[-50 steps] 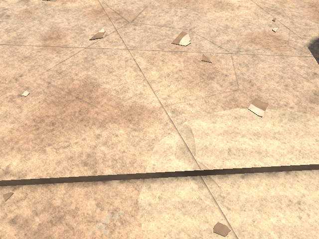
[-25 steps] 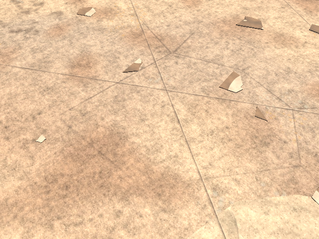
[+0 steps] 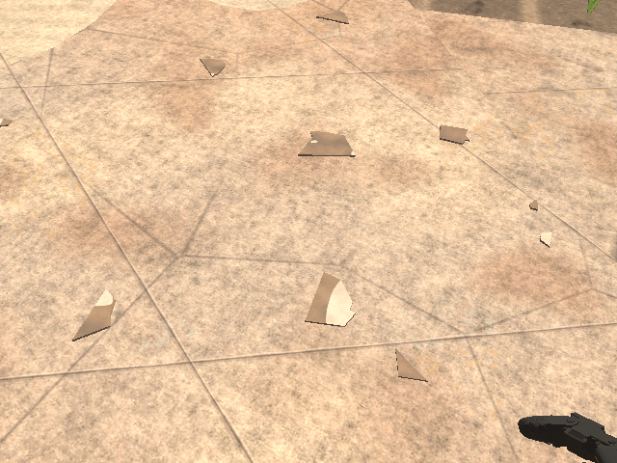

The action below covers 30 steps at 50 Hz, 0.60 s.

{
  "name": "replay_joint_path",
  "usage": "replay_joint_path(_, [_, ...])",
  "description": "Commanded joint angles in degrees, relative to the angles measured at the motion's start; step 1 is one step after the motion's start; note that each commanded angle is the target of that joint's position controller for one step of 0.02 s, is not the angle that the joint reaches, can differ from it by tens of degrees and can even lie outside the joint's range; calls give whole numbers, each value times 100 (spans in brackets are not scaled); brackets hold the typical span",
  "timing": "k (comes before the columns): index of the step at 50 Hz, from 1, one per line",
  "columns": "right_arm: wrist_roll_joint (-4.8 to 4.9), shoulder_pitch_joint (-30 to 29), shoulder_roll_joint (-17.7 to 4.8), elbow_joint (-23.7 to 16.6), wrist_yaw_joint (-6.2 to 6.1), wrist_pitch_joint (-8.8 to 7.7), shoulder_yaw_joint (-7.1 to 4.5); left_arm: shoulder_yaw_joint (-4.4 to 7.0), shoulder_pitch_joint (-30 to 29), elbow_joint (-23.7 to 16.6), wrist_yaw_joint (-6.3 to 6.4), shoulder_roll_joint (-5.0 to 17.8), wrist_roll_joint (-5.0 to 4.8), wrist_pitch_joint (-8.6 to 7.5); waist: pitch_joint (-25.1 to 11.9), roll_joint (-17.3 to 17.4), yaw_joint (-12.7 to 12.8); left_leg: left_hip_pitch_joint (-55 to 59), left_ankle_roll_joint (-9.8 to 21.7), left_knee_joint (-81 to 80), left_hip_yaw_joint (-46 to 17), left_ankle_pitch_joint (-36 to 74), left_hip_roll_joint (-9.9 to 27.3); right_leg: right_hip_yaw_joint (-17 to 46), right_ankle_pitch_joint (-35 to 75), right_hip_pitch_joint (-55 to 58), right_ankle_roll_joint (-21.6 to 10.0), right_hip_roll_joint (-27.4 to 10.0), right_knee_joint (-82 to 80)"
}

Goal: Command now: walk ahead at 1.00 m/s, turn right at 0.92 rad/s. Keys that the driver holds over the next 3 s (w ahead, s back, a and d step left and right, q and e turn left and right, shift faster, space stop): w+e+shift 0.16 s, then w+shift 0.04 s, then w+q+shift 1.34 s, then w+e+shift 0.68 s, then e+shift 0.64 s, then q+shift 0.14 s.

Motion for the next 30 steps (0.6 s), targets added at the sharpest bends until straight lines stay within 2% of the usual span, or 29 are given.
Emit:
replay_joint_path(1, [-216,1823,-1430,309,-153,-10,-577,-230,-743,-1234,21,-208,-111,-99,-531,1888,-587,3670,1281,-2218,-4731,-3493,2472,-411,180,-4404,-145,-383,3297])
replay_joint_path(2, [-152,1440,-981,230,-81,-55,-515,-206,-994,-1151,-4,8,36,36,-119,1020,-528,3167,1396,-2172,-4217,-3781,2324,-456,515,-4438,-125,-804,3694])
replay_joint_path(3, [-63,1411,-794,360,-29,-105,-479,-206,-1328,-1243,-103,10,111,99,309,550,-505,2654,1264,-2169,-3142,-2973,2024,-434,764,-4439,-49,-983,3653])
replay_joint_path(5, [-21,1681,-581,741,-20,-196,-438,-199,-1709,-1395,-296,6,87,228,657,454,-473,2346,828,-2273,-1474,-1345,1455,-385,934,-4460,74,-1179,3528])
replay_joint_path(6, [0,1829,-490,905,3,-247,-413,-239,-1821,-1534,-351,-61,70,267,662,673,-441,2330,724,-2261,-998,-512,1397,-407,1141,-4443,116,-1227,3384])
replay_joint_path(7, [11,1927,-426,1040,33,-287,-406,-264,-2045,-1655,-365,-59,63,290,656,650,-447,2314,625,-2309,-450,372,1246,-516,1325,-4346,140,-1209,3207])
replay_joint_path(9, [0,1964,-507,1196,36,-361,-431,-319,-2340,-1851,-381,-78,88,299,638,638,-364,2171,570,-2491,304,1362,1028,-675,1671,-3968,142,-1143,2585])
replay_joint_path(10, [-18,1972,-543,1282,28,-382,-436,-358,-2489,-1926,-405,-96,92,286,759,525,-315,2091,607,-2654,607,1633,943,-797,1786,-3766,118,-1097,1984])
replay_joint_path(11, [-31,2038,-528,1363,32,-377,-428,-435,-2644,-1960,-444,-174,96,249,889,323,-336,1829,624,-2905,858,1712,831,-1008,1946,-3258,56,-1007,1129])
replay_joint_path(12, [-16,2121,-635,1441,42,-373,-439,-509,-2727,-1981,-488,-290,84,208,952,338,-347,1533,688,-3233,973,2103,877,-1284,2079,-2505,-67,-874,353])
replay_joint_path(13, [24,2229,-782,1530,56,-346,-459,-509,-2749,-1913,-481,-251,82,186,961,339,-361,1503,794,-3243,1121,3495,864,-1613,1990,-1814,-180,-583,-12])
replay_joint_path(14, [49,2331,-1070,1596,48,-309,-513,-479,-2605,-1841,-440,-153,99,171,786,602,-220,1746,874,-2875,1167,5165,992,-1748,1762,-1273,-254,-336,-249])
replay_joint_path(15, [77,2384,-1277,1668,26,-261,-548,-401,-2128,-1681,-358,60,148,166,405,782,92,1989,917,-2063,1185,6600,1098,-1818,1470,-576,-330,-109,-353])
replay_joint_path(16, [114,2328,-1490,1734,-8,-206,-581,-290,-1057,-1367,-244,263,180,153,-168,958,679,1952,938,-762,1049,7278,1171,-1639,1282,569,-442,-27,-530])
replay_joint_path(17, [202,2076,-1578,1715,-25,-164,-597,-169,181,-989,-117,464,218,115,-684,963,1433,1299,879,914,1010,6696,1005,-1180,1747,2081,-573,-367,-1213])
replay_joint_path(18, [137,2281,-868,1521,36,-157,-479,-18,521,-788,18,1020,340,85,-1396,195,1098,-73,858,3229,712,1440,351,339,468,3530,-521,-1746,-1074])
replay_joint_path(19, [395,2831,-344,1175,78,-189,-366,68,467,-951,79,1436,360,28,-2645,-958,535,-1561,826,5296,-163,-1608,-325,3276,433,4606,-785,-3497,-1798])
replay_joint_path(20, [347,1831,-952,1014,34,-185,-518,93,478,-867,130,1147,236,57,-2217,21,889,-1985,887,5407,-459,-735,-189,3007,710,3828,-626,-3155,-2393])
replay_joint_path(21, [333,1636,-730,960,55,-180,-483,-1,117,-672,139,867,214,-22,-954,-29,491,-2173,848,5100,-257,-352,8,2092,1156,2747,-641,-2960,-2510])
replay_joint_path(22, [266,1690,-536,1096,102,-138,-434,-72,-159,-572,107,515,194,-107,-243,214,181,-1968,809,4628,-205,-181,248,1410,1523,1761,-531,-2666,-2736])
replay_joint_path(23, [208,1812,-417,1264,169,-22,-432,-136,-403,-514,109,289,178,-162,76,208,-88,-1595,778,4370,-243,-110,376,689,1630,1079,-340,-2297,-3005])
replay_joint_path(24, [169,2177,-276,1369,232,105,-417,-170,-387,-470,115,167,128,-206,91,-158,-312,-1252,718,4278,-205,-80,418,373,1670,644,-354,-2350,-3210])
replay_joint_path(25, [135,2137,-213,1429,271,207,-429,-209,-347,-369,88,-19,75,-273,237,-83,-401,-1295,712,4169,-223,-97,497,92,1847,517,-302,-2266,-3375])
replay_joint_path(26, [113,1879,-128,1359,306,282,-435,-210,-320,-269,69,-64,-16,-343,501,-137,-437,-1521,695,3997,-193,-73,557,-216,1916,367,-253,-2218,-3616])
replay_joint_path(27, [102,1502,-106,1268,337,325,-442,-208,-338,-206,58,-90,-44,-398,708,-93,-421,-1801,696,3864,-125,133,589,-580,2127,353,-167,-2113,-3829])
replay_joint_path(28, [110,1090,-75,1096,367,325,-438,-224,-323,-155,52,-145,-47,-442,895,-122,-399,-1961,714,3535,12,466,554,-1042,2754,311,-45,-1943,-3929])
replay_joint_path(30, [150,664,85,879,428,280,-360,-250,-361,-77,44,-209,-23,-502,1010,-326,-470,-1828,805,2720,302,1264,484,-1843,3805,187,100,-1668,-3954])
